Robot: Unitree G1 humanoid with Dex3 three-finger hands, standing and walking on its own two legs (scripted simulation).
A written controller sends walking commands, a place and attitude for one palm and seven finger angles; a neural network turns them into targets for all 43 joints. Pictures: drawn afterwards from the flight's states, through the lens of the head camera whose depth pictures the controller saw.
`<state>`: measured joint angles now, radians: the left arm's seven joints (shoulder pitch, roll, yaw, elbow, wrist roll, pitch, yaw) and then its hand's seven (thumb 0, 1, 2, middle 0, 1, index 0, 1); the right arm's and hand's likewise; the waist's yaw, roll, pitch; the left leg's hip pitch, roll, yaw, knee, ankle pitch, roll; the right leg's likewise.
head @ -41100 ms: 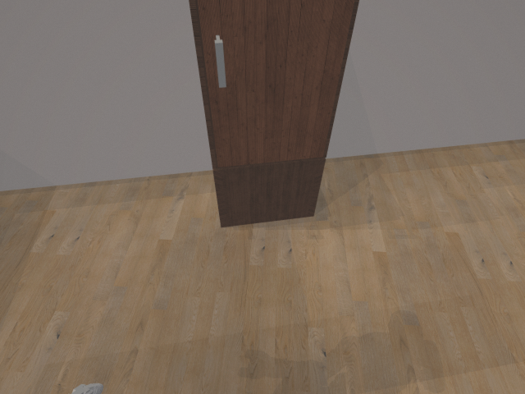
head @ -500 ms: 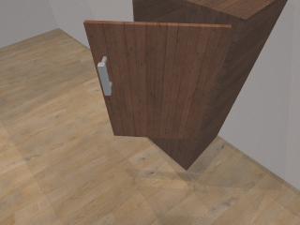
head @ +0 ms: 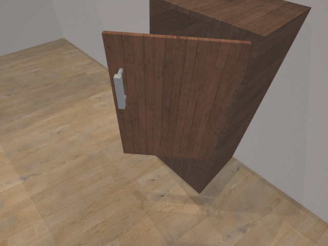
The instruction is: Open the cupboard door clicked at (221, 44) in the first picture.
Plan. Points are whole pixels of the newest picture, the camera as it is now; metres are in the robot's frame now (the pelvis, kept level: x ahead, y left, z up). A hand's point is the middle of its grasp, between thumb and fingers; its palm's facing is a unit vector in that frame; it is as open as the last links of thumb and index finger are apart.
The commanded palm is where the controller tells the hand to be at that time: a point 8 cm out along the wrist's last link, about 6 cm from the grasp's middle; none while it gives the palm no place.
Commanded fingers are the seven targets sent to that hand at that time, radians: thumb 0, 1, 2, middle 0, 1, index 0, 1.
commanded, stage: come to a stop and stand still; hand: left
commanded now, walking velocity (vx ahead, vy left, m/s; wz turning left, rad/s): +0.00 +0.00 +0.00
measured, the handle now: (121, 88) +0.57 +0.18 +0.07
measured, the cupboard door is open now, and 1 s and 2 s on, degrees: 41 41 41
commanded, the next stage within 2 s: look again from close up in 0.54 s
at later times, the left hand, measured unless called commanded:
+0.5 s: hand out of the picture -0.01 +0.20 -0.18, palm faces +0.02 -0.99 -0.16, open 7.4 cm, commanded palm none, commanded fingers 0.00 0.90 0.90 -0.20 -0.30 -0.20 -0.30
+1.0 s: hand out of the picture +0.01 +0.21 -0.18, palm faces +0.00 -0.99 -0.16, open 7.4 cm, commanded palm none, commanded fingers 0.00 0.90 0.90 -0.20 -0.30 -0.20 -0.30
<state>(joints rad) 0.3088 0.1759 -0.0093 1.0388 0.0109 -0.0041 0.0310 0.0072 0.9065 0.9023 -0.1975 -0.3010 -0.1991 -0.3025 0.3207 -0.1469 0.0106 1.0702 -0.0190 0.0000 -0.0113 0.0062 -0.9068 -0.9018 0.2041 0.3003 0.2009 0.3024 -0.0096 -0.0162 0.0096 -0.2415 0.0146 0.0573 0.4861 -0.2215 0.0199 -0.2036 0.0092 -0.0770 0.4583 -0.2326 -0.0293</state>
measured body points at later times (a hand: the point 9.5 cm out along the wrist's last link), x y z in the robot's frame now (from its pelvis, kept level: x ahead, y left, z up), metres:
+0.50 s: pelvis +0.01 +0.03 +0.00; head +0.01 +0.05 +0.45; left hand -0.01 +0.25 -0.16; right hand +0.03 -0.20 -0.15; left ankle +0.03 +0.10 -0.74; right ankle +0.01 -0.10 -0.74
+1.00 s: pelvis +0.01 +0.04 +0.00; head +0.02 +0.06 +0.45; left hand +0.01 +0.26 -0.16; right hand +0.02 -0.18 -0.15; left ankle +0.03 +0.10 -0.74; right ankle +0.01 -0.10 -0.74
